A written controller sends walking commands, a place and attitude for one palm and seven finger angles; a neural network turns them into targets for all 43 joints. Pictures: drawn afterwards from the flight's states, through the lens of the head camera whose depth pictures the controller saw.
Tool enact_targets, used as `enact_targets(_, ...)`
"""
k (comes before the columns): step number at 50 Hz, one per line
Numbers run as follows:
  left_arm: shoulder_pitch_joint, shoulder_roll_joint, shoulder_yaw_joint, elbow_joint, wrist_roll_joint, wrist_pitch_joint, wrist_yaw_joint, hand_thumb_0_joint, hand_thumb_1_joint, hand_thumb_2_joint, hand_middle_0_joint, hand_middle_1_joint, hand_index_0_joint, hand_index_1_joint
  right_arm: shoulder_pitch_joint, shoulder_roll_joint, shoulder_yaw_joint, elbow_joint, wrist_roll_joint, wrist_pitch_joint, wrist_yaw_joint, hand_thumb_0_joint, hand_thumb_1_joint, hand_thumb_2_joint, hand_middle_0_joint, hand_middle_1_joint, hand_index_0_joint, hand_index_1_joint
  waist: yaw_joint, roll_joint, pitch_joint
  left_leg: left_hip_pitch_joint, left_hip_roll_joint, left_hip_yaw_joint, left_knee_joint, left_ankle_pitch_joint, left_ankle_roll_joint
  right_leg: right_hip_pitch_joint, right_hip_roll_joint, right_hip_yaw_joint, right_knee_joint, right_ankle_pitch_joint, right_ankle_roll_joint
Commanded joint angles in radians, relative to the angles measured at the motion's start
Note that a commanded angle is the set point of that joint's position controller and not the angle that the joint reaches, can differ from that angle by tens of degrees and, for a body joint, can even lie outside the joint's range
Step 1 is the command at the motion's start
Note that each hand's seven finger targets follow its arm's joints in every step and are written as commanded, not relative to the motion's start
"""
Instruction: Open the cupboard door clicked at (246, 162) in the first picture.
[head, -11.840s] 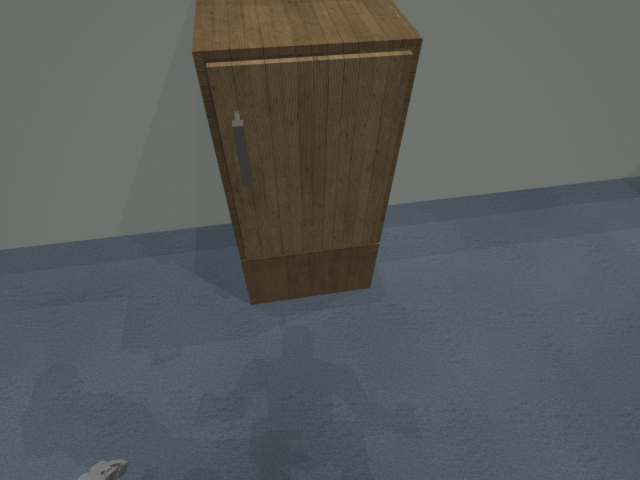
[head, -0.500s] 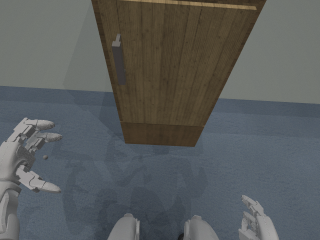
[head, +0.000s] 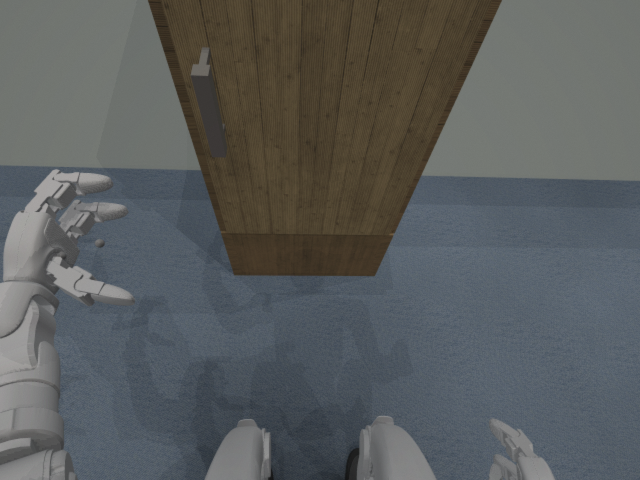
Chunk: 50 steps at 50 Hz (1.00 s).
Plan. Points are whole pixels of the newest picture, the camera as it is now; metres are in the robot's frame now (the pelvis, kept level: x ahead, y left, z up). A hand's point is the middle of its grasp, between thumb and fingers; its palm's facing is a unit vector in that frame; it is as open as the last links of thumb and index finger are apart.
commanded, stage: move the hooked fingers beside the handle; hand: left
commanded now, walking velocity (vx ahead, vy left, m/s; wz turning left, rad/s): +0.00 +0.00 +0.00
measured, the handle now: (212, 106) +0.61 +0.17 +0.04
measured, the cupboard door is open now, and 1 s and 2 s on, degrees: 0 0 0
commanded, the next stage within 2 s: slide the fingers in behind the handle in 1.90 s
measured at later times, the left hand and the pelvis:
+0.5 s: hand (134, 183) +0.46 +0.25 +0.04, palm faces +0.02 -1.00 -0.02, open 14.0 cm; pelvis +0.00 +0.01 -0.01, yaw -1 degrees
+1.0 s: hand (162, 134) +0.56 +0.24 +0.04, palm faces +0.02 -1.00 -0.01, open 14.0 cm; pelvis +0.00 +0.01 -0.03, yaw -2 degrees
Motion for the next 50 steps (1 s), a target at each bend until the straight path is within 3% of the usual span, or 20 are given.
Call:
enact_targets(1,-0.292,0.283,0.076,-0.148,-0.015,-0.087,-0.008,0.0,-0.5,0.3,-0.3,-1.2,-0.3,-1.2,0.082,-0.17,-0.08,-0.086,0.002,-0.02,-0.013,0.0,-0.9,-0.9,0.2,0.3,0.2,0.3,0.005,0.096,-0.401,0.211,-0.043,-0.044,-0.167,0.346,0.002,0.238,0.055,0.051,-0.105,0.221,-0.027)
enact_targets(7,-0.441,0.282,0.049,-0.081,0.014,-0.101,0.002,0.0,-0.5,0.3,-0.3,-1.2,-0.3,-1.2,0.114,-0.173,-0.084,-0.059,-0.003,0.012,-0.008,0.0,-0.9,-0.9,0.2,0.3,0.2,0.3,-0.018,0.115,-0.414,0.236,-0.038,-0.056,-0.159,0.368,0.001,0.183,0.058,0.044,-0.095,0.215,-0.026)
enact_targets(11,-0.502,0.316,0.071,-0.044,0.034,-0.111,0.024,0.0,-0.5,0.3,-0.3,-1.2,-0.3,-1.2,0.134,-0.174,-0.085,-0.047,-0.009,0.036,-0.003,0.0,-0.9,-0.9,0.2,0.3,0.2,0.3,-0.015,0.121,-0.461,0.254,-0.036,-0.061,-0.15,0.397,0.0,0.186,0.059,0.044,-0.087,0.232,-0.025)
enact_targets(14,-0.526,0.358,0.096,0.02,0.054,-0.11,0.037,0.0,-0.5,0.3,-0.3,-1.2,-0.3,-1.2,0.147,-0.175,-0.08,-0.042,-0.011,0.058,-0.001,0.0,-0.9,-0.9,0.2,0.3,0.2,0.3,-0.021,0.115,-0.453,0.226,-0.035,-0.056,-0.141,0.412,0.003,0.191,0.063,0.048,-0.081,0.254,-0.024)
enact_targets(17,-0.589,0.345,0.072,0.056,0.069,-0.114,0.043,0.0,-0.5,0.3,-0.3,-1.2,-0.3,-1.2,0.154,-0.175,-0.08,-0.041,-0.014,0.075,0.005,0.0,-0.9,-0.9,0.2,0.3,0.2,0.3,-0.035,0.132,-0.445,0.24,-0.032,-0.063,-0.14,0.41,0.001,0.157,0.063,0.042,-0.08,0.239,-0.025)
enact_targets(18,-0.618,0.339,0.063,0.038,0.068,-0.123,0.044,0.0,-0.5,0.3,-0.3,-1.2,-0.3,-1.2,0.159,-0.175,-0.08,-0.039,-0.016,0.079,0.005,0.0,-0.9,-0.9,0.2,0.3,0.2,0.3,-0.039,0.161,-0.469,0.273,-0.028,-0.069,-0.134,0.452,0.0,0.139,0.065,0.039,-0.073,0.25,-0.027)
enact_targets(19,-0.618,0.351,0.074,0.048,0.073,-0.125,0.047,0.0,-0.5,0.3,-0.3,-1.2,-0.3,-1.2,0.169,-0.178,-0.082,-0.035,-0.018,0.086,0.008,0.0,-0.9,-0.9,0.2,0.3,0.2,0.3,-0.037,0.147,-0.491,0.297,-0.025,-0.074,-0.134,0.466,-0.004,0.136,0.067,0.038,-0.077,0.249,-0.025)
enact_targets(22,-0.677,0.325,0.044,0.094,0.08,-0.127,0.052,0.0,-0.5,0.3,-0.3,-1.2,-0.3,-1.2,0.169,-0.177,-0.08,-0.025,-0.019,0.102,0.011,0.0,-0.9,-0.9,0.2,0.3,0.2,0.3,-0.059,0.148,-0.456,0.286,-0.024,-0.079,-0.132,0.433,-0.005,0.095,0.067,0.033,-0.08,0.22,-0.023)
enact_targets(27,-0.776,0.382,0.065,0.194,0.108,-0.121,0.067,0.0,-0.5,0.3,-0.3,-1.2,-0.3,-1.2,0.188,-0.185,-0.071,-0.02,-0.024,0.129,0.009,0.0,-0.9,-0.9,0.2,0.3,0.2,0.3,-0.084,0.114,-0.436,0.21,-0.028,-0.077,-0.119,0.376,0.006,0.096,0.068,0.039,-0.075,0.209,-0.02)
enact_targets(30,-0.83,0.423,0.082,0.176,0.122,-0.139,0.076,0.0,-0.5,0.3,-0.3,-1.2,-0.3,-1.2,0.199,-0.186,-0.068,-0.018,-0.032,0.139,0.01,0.0,-0.9,-0.9,0.2,0.3,0.2,0.3,-0.083,0.179,-0.517,0.258,-0.027,-0.082,-0.099,0.429,0.001,0.085,0.069,0.042,-0.059,0.232,-0.022)
enact_targets(32,-0.857,0.448,0.092,0.231,0.13,-0.134,0.08,0.0,-0.5,0.3,-0.3,-1.2,-0.3,-1.2,0.204,-0.188,-0.063,-0.012,-0.033,0.147,0.009,0.0,-0.9,-0.9,0.2,0.3,0.2,0.3,-0.1,0.143,-0.484,0.211,-0.025,-0.081,-0.087,0.411,0.006,0.087,0.071,0.046,-0.06,0.234,-0.018)
enact_targets(34,-0.891,0.443,0.074,0.248,0.139,-0.13,0.075,0.0,-0.5,0.3,-0.3,-1.2,-0.3,-1.2,0.215,-0.19,-0.057,-0.011,-0.036,0.155,0.012,0.0,-0.9,-0.9,0.2,0.3,0.2,0.3,-0.105,0.188,-0.496,0.228,-0.024,-0.086,-0.086,0.423,0.003,0.064,0.074,0.042,-0.054,0.228,-0.021)
enact_targets(38,-0.947,0.48,0.086,0.284,0.147,-0.115,0.079,0.0,-0.5,0.3,-0.3,-1.2,-0.3,-1.2,0.228,-0.199,-0.053,-0.009,-0.04,0.167,0.012,0.0,-0.9,-0.9,0.2,0.3,0.2,0.3,-0.129,0.18,-0.503,0.21,-0.021,-0.095,-0.069,0.41,0.009,0.036,0.076,0.04,-0.049,0.217,-0.02)
enact_targets(41,-1.026,0.481,0.053,0.324,0.174,-0.096,0.087,0.0,-0.5,0.3,-0.3,-1.2,-0.3,-1.2,0.239,-0.203,-0.045,-0.004,-0.043,0.177,0.013,0.0,-0.9,-0.9,0.2,0.3,0.2,0.3,-0.154,0.208,-0.484,0.197,-0.019,-0.106,-0.062,0.393,0.006,-0.014,0.074,0.034,-0.043,0.19,-0.019)
enact_targets(44,-1.083,0.53,0.082,0.305,0.187,-0.099,0.101,0.0,-0.5,0.3,-0.3,-1.2,-0.3,-1.2,0.266,-0.209,-0.044,-0.002,-0.053,0.184,0.016,0.0,-0.9,-0.9,0.2,0.3,0.2,0.3,-0.164,0.235,-0.573,0.226,-0.016,-0.112,-0.038,0.451,0.007,-0.016,0.078,0.034,-0.027,0.224,-0.019)
enact_targets(47,-1.119,0.57,0.09,0.366,0.209,-0.077,0.11,0.0,-0.5,0.3,-0.3,-1.2,-0.3,-1.2,0.28,-0.212,-0.033,-0.001,-0.055,0.194,0.018,0.0,-0.9,-0.9,0.2,0.3,0.2,0.3,-0.181,0.214,-0.532,0.166,-0.014,-0.113,-0.023,0.434,0.012,-0.017,0.079,0.032,-0.022,0.226,-0.018)
enact_targets(48,-1.144,0.562,0.079,0.362,0.215,-0.075,0.113,0.0,-0.5,0.3,-0.3,-1.2,-0.3,-1.2,0.285,-0.21,-0.032,-0.002,-0.056,0.196,0.018,0.0,-0.9,-0.9,0.2,0.3,0.2,0.3,-0.192,0.237,-0.536,0.179,-0.013,-0.116,-0.019,0.448,0.013,-0.041,0.081,0.03,-0.016,0.229,-0.02)
enact_targets(50,-1.163,0.592,0.09,0.348,0.232,-0.069,0.119,0.0,-0.5,0.3,-0.3,-1.2,-0.3,-1.2,0.302,-0.213,-0.031,-0.004,-0.062,0.204,0.023,0.0,-0.9,-0.9,0.2,0.3,0.2,0.3,-0.185,0.275,-0.59,0.214,-0.009,-0.123,-0.013,0.488,0.007,-0.042,0.081,0.027,-0.009,0.245,-0.021)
